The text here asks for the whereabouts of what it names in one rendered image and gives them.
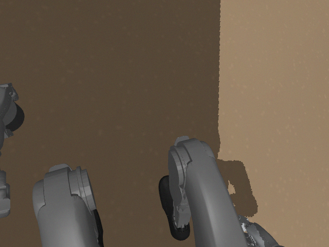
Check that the left robot foot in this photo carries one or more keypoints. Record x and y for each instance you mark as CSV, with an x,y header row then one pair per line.
x,y
99,227

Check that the right robot hand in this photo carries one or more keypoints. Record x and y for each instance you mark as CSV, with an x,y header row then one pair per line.
x,y
256,236

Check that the left robot hand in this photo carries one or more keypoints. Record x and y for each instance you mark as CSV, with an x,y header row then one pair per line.
x,y
7,93

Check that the tin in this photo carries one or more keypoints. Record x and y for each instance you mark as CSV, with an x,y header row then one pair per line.
x,y
14,117

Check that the right robot foot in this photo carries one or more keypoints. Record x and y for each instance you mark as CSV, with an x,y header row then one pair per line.
x,y
167,205

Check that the left robot arm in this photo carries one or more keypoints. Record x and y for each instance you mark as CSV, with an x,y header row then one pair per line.
x,y
4,187

